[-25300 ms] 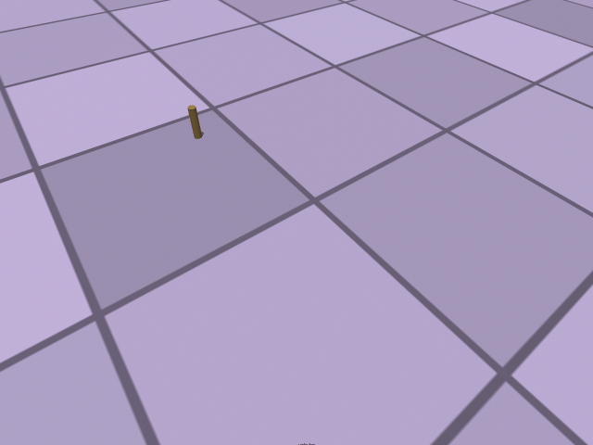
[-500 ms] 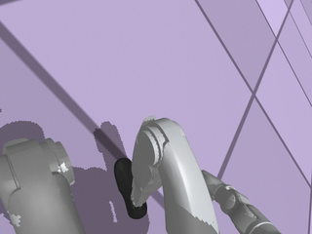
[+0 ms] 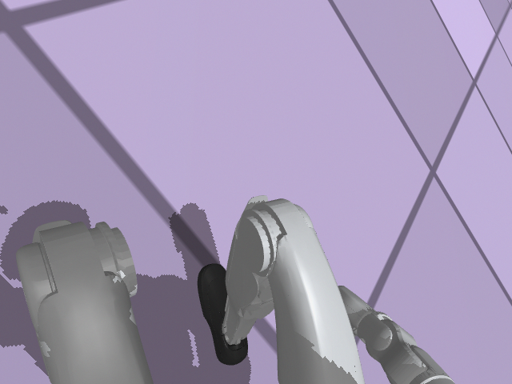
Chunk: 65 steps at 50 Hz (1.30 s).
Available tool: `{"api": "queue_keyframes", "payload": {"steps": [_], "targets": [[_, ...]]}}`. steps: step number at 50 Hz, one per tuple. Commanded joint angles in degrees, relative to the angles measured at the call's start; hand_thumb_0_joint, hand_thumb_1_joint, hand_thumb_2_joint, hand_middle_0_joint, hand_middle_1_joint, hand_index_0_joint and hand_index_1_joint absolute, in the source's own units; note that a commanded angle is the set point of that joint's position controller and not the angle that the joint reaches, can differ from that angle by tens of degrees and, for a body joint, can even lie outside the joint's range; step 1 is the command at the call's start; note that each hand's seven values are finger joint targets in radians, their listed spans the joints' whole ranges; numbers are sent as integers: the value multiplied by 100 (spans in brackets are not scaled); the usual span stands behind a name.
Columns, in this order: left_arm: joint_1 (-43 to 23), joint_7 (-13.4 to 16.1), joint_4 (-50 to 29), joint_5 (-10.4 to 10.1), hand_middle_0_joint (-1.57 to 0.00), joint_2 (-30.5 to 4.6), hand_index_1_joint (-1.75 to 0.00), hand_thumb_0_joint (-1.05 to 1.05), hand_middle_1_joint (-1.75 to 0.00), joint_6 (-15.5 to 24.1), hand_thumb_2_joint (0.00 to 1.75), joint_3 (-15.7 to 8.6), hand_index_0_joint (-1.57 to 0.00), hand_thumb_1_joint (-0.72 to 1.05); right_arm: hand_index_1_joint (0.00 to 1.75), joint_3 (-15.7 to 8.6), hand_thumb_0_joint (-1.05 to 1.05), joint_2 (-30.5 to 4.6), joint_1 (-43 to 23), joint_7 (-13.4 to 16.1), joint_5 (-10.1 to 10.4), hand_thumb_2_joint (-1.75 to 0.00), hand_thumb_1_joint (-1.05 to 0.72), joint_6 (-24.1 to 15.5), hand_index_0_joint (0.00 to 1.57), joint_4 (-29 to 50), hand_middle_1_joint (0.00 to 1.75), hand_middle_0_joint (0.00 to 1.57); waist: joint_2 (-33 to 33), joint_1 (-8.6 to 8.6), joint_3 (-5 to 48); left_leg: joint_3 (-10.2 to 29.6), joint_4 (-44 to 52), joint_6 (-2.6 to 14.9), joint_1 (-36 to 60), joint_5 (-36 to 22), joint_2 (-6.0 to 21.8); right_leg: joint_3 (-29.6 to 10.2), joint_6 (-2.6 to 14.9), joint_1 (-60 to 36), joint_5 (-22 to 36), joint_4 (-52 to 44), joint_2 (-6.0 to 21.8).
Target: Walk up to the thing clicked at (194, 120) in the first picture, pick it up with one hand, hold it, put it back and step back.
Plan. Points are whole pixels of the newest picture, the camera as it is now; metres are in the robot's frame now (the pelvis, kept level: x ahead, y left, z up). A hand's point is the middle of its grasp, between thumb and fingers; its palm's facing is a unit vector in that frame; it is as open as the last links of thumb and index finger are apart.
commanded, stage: withdraw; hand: left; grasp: from the side
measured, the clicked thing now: out of the picture +0.41 +0.30 -0.19
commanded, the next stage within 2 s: rise in 0.06 s
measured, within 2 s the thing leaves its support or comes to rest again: neither
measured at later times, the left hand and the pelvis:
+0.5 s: hand out of the picture +0.32 +0.42 -0.02, palm faces +0.39 -0.84 -0.39, open 17.5 cm; pelvis +0.01 -0.01 +0.07, yaw +7 degrees
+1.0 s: hand out of the picture +0.24 +0.30 +0.19, palm faces +0.36 -0.84 -0.41, open 17.5 cm; pelvis +0.05 -0.02 +0.29, yaw +14 degrees
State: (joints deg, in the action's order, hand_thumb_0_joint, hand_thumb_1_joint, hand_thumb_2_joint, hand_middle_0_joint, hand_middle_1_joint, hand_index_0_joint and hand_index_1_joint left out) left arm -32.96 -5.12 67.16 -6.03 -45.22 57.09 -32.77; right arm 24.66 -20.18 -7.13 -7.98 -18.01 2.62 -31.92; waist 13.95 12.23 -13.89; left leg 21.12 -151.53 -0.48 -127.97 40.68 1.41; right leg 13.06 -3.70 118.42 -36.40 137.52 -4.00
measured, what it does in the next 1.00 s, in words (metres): rises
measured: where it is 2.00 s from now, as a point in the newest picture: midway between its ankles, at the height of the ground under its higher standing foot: (165, 361)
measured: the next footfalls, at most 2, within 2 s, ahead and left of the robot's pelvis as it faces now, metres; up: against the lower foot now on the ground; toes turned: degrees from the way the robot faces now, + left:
none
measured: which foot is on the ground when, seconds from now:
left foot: down 0.00-1.00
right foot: down 0.00-1.00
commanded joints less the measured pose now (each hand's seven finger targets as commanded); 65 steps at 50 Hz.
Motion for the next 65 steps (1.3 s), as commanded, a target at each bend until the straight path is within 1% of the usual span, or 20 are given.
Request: {"api": "queue_keyframes", "payload": {"steps": [1, 6, 9, 10, 11, 12, 13, 15, 16, 17, 19, 22, 26, 31, 37, 39, 46, 50, 51, 65], "targets": [[-709, -402, -1414, -251, -6, -836, -1, 0, -1, -181, 4, 232, -6, -56, 30, -1057, 0, -1927, 379, 199, 321, -90, -91, 45, 20, 150, 30, 20, -3800, 125, 3820, -771, 2410, -159, 2647, -827, 288, 410, 516, -1118, 1040, -923, -107], [-654, -791, -1408, -591, -4, -359, 0, 0, -1, -819, 2, 418, -5, -61, 30, -1288, 0, -1739, 681, 259, 662, -90, -88, -17, 20, 57, 30, 20, -2931, 77, 3644, -867, 2362, 13, 2007, -296, 218, 305, 500, -859, 646, -1149, -93], [-883, -957, -1427, -555, -4, -568, -1, 0, 0, -939, 7, 318, -3, -52, 30, -1411, 0, -1690, 692, 300, 791, -89, -83, -67, 20, 84, 30, 20, -2812, 20, 3559, -841, 2439, 53, 1922, -128, 204, 258, 523, -625, 474, -1134, -50], [-736, -615, -1530, 339, -7, -1947, -5, 0, -4, -1315, 7, -291, -5, -52, 30, -1728, 0, -1549, 901, 361, 979, -91, -91, 34, 20, -40, 30, 20, -3443, -571, 4420, -1024, 2873, 3, 2830, -440, 220, 72, 559, -861, 478, -1358, 36], [-1074, -502, -1985, 290, -7, -1779, -5, 0, -4, -1495, 8, -297, -5, -54, 30, -1835, 0, -1569, 937, 386, 1031, -92, -93, 109, 20, 118, 30, 20, -3767, -492, 4847, -991, 3030, -38, 3120, -520, 279, 24, 568, -813, 530, -1337, 36], [-1018, -530, -1446, 370, -7, -890, -6, 0, -5, -1698, 9, 320, -5, -53, 30, -1874, 0, -1487, 973, 353, 1080, -92, -92, 147, 20, 100, 30, 20, -3747, -247, 4508, -991, 3174, -56, 3012, -342, 284, 22, 574, -535, 444, -1306, 48], [-981, -532, -1338, 408, -7, -417, -7, 0, -5, -1841, 9, 556, -5, -55, 30, -1901, 0, -1431, 1018, 312, 1098, -92, -93, 165, 20, 69, 30, 20, -3482, -138, 4183, -989, 3170, -43, 2842, -282, 259, 74, 586, -393, 419, -1352, 36], [-1062, -271, -2240, 589, -8, -1688, -7, 0, -5, -2138, 8, -186, -6, -58, 30, -2012, 0, -1384, 1176, 407, 1245, -93, -96, 205, 20, 74, 30, 20, -3857, -636, 4948, -1105, 3339, -53, 3324, -608, 243, -86, 593, -647, 525, -1438, 95], [-926, -192, -2509, 717, -9, -2011, -8, 0, -6, -2330, 9, -312, -7, -58, 30, -2116, 0, -1356, 1239, 429, 1291, -93, -98, 252, 20, 102, 30, 20, -4074, -807, 5283, -1189, 3442, -58, 3524, -714, 232, -199, 613, -719, 538, -1464, 120], [-929, -175, -2832, 782, -9, -1890, -9, 0, -8, -2500, 9, -171, -8, -58, 30, -2201, 0, -1309, 1338, 428, 1324, -93, -98, 305, 20, 104, 30, 20, -4215, -779, 5359, -1233, 3550, -56, 3576, -665, 227, -236, 629, -704, 518, -1481, 128], [-693, -111, -2989, 794, -5, -998, -5, 0, -5, -2890, 5, 301, -5, -56, 30, -2333, 0, -1109, 1392, 425, 1442, -90, -90, 323, 20, 76, 30, 20, -4004, -696, 5169, -1286, 3705, -47, 3576, -722, 198, -302, 658, -487, 568, -1619, 130], [316, 99, -3211, 874, -5, -1024, -5, 0, -5, -3431, 4, 52, -5, -58, 30, -2546, 0, -1002, 1456, 485, 1599, -90, -90, 390, 20, 175, 30, 20, -3491, -971, 5357, -1396, 3872, 8, 3570, -895, 144, -430, 656, -800, 600, -1934, 167], [888, 244, -3874, 808, -5, -13, -6, 0, -6, -4074, 5, 735, -5, -55, 30, -2804, 0, -894, 1374, 560, 1822, -90, -90, 415, 20, 451, 30, 20, -2725, -878, 5164, -1402, 4528, 129, 3459, 123, 111, -552, 613, -1015, -85, -2698, 169], [1570, 562, -5171, 765, -5, -12, -5, 0, -5, -4722, 4, 815, -5, -58, 30, -2920, 0, -738, 1490, 736, 1991, -90, -90, 404, 20, 717, 30, 20, -2169, -1018, 5765, -1566, 5067, 177, 4069, -119, 58, -788, 550, -2206, 16, -3598, 217], [2452, 923, -5822, 718, -5, 193, -5, 0, -5, -5257, 4, 816, -5, -58, 30, -2907, 0, -448, 1558, 1024, 2081, -90, -90, 291, 20, 839, 30, 20, -2033, -1143, 5709, -1838, 5775, 195, 4854, -654, 23, -1048, 519, -3566, 355, -4574, 275], [2647, 1014, -5767, 692, -5, 539, -5, 0, -5, -5397, 5, 1011, -5, -57, 30, -2884, 0, -364, 1497, 1108, 2081, -90, -90, 218, 20, 856, 30, 20, -1983, -1051, 5260, -1854, 6107, 201, 4966, -420, 9, -1091, 511, -3747, 115, -4920, 296], [3579, 1217, -5783, 618, -5, 1339, -5, 0, -5, -5868, 5, 1589, -5, -55, 30, -2812, 0, -156, 1693, 1352, 2089, -90, -90, -92, 20, 911, 30, 20, -1762, -1006, 4904, -2030, 6902, 198, 6091, -1598, -20, -1194, 452, -5251, 1311, -6000, 359], [3888, 1341, -5824, 598, -5, 1713, -5, 0, -5, -6116, 6, 1952, -5, -54, 30, -2765, 0, -101, 1773, 1480, 2094, -90, -89, -248, 20, 920, 30, 20, -1799, -956, 4456, -2004, 7650, 156, 6776, -1553, -31, -1126, 473, -5769, 1223, -6648, 377], [3840, 1386, -6134, 593, -5, 1544, -5, 0, -5, -6171, 5, 1853, -5, -56, 30, -2754, 0, -79, 1788, 1513, 2092, -90, -90, -301, 20, 960, 30, 20, -1791, -1036, 4465, -2021, 7774, 156, 6887, -1600, -27, -1179, 461, -6024, 1242, -6837, 396], [5466, 1667, -7547, 550, -4, 2503, -4, 0, -4, -6982, 2, 2909, -4, -61, 30, -2619, 0, 151, 2114, 1912, 1999, -90, -90, -673, 20, 1222, 30, 20, -1947, -1004, 3334, -2004, 9793, 36, 9100, -2606, -20, -868, 431, -8028, 2162, -8557, 299]]}}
